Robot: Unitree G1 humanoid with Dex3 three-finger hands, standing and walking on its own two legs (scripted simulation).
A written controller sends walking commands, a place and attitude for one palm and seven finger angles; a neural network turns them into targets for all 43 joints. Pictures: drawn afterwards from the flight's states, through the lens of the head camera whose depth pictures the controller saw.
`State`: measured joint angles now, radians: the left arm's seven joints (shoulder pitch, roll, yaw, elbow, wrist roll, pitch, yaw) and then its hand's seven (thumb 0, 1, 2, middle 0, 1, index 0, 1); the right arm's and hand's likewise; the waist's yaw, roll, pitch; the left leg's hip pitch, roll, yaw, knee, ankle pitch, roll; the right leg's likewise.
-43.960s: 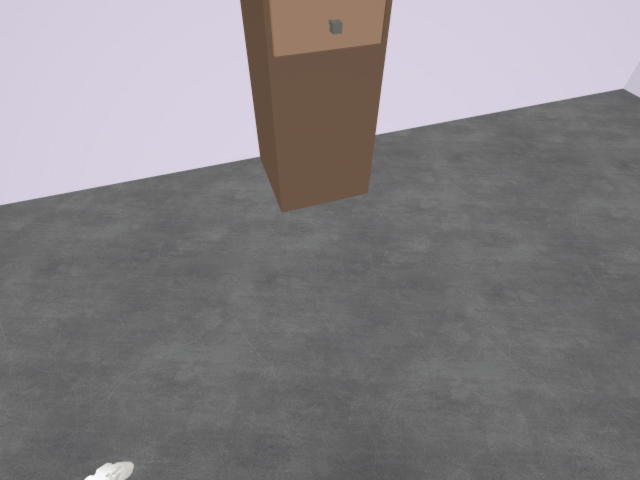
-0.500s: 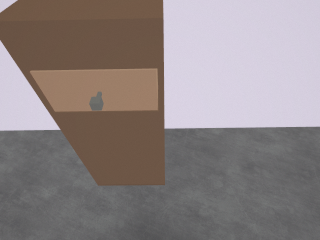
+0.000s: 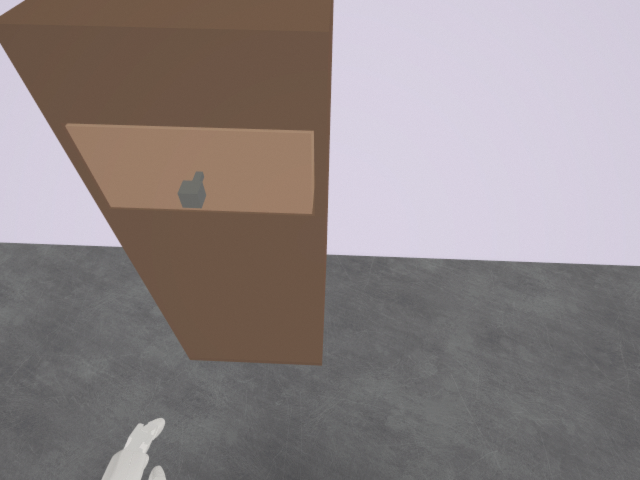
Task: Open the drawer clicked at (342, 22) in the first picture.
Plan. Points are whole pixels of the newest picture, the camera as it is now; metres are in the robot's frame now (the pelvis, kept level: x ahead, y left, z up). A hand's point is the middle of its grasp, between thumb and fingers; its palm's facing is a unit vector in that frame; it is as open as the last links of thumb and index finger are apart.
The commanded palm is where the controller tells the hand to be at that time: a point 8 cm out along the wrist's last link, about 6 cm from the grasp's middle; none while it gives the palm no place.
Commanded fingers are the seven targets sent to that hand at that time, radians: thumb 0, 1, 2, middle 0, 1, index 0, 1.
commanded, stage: raise the hand with hooked fingers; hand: left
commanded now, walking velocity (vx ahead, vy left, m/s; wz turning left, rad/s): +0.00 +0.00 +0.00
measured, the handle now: (195, 187) +0.54 +0.26 +0.04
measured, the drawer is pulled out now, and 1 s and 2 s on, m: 0.00 0.00 0.00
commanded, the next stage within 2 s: move the hooked fingers above the handle in 1.78 s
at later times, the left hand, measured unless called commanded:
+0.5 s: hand (140, 408) +0.19 +0.23 +0.00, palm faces +0.18 -0.05 -0.98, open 9.7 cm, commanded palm +0.17 +0.24 +0.05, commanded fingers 0.00 0.15 0.58 -0.25 -0.78 -0.25 -0.78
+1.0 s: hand (105, 317) +0.26 +0.27 +0.08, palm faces +0.22 -0.09 -0.97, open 12.6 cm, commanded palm +0.23 +0.26 +0.14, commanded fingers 0.00 -0.43 0.33 -0.29 -1.15 -0.29 -1.15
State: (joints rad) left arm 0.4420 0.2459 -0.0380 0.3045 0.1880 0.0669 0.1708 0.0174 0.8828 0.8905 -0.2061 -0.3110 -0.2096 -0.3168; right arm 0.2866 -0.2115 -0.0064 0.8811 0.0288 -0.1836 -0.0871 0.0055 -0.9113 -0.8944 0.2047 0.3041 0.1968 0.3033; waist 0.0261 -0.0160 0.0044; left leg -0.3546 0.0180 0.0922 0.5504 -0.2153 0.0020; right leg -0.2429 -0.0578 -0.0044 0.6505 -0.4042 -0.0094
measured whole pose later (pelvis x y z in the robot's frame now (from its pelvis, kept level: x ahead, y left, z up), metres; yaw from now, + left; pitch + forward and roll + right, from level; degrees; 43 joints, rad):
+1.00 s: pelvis -0.01 +0.01 -0.01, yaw +1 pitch +4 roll -1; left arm 0.10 0.46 0.02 -0.11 0.92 0.04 0.24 0.00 -0.21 0.43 -0.30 -1.01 -0.30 -1.02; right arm 0.11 -0.25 -0.05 0.63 -0.03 0.07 -0.03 0.01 -0.91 -0.89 0.20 0.30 0.20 0.30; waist 0.08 0.07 -0.04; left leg -0.52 0.01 0.01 0.70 -0.27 0.01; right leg -0.33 -0.03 -0.02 0.69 -0.43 0.03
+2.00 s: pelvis -0.02 -0.01 +0.01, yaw +2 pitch +0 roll +0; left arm -0.16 0.53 -0.05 0.02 0.85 0.05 -0.07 0.00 -0.49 0.30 -0.32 -1.20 -0.32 -1.20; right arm 0.10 -0.26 0.01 0.65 0.02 0.10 -0.04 0.01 -0.91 -0.89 0.20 0.30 0.20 0.30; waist 0.08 0.10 0.00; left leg -0.32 0.01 0.00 0.47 -0.14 -0.01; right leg -0.16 -0.02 -0.03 0.49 -0.33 0.01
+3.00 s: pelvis +0.00 -0.01 +0.00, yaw +0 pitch +8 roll +0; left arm -0.65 0.57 -0.01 0.68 0.96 -0.08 0.02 0.00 -0.49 0.30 -0.32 -1.20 -0.32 -1.20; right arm 0.24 -0.27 -0.04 0.68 0.03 0.14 -0.06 0.00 -0.91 -0.89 0.20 0.30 0.20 0.30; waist -0.03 0.05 -0.06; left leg -0.53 0.04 0.02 0.62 -0.23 -0.01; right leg -0.37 0.00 -0.01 0.63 -0.40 0.00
